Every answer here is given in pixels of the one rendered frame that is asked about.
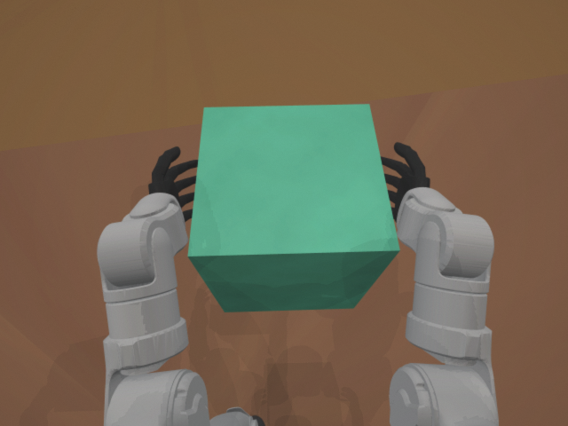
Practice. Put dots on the robot left hand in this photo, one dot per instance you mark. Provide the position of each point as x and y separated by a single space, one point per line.
163 178

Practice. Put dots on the carton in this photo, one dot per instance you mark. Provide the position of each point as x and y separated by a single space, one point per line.
291 209

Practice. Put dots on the robot left upper arm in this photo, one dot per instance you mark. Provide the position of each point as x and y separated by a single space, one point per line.
168 398

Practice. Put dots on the left robot forearm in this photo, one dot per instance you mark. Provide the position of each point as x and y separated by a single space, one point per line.
136 262

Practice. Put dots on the robot left shin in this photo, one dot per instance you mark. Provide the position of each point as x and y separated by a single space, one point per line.
236 409

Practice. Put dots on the robot right upper arm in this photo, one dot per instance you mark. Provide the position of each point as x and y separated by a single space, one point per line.
440 395

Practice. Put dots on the right robot forearm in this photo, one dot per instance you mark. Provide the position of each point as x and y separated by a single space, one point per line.
454 252

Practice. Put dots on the robot right hand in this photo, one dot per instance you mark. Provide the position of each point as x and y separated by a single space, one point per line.
412 177

